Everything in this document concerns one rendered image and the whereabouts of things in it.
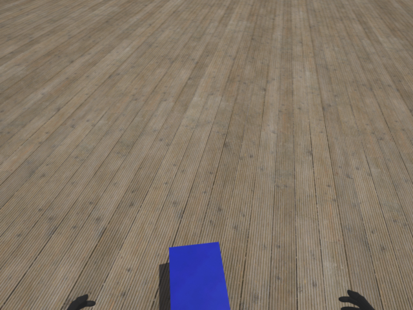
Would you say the left robot hand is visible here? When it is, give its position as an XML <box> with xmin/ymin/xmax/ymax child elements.
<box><xmin>67</xmin><ymin>294</ymin><xmax>96</xmax><ymax>310</ymax></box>

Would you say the right robot hand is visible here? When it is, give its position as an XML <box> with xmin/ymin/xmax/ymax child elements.
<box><xmin>339</xmin><ymin>290</ymin><xmax>375</xmax><ymax>310</ymax></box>

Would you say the carton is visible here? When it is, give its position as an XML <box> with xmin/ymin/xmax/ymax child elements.
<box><xmin>169</xmin><ymin>242</ymin><xmax>230</xmax><ymax>310</ymax></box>

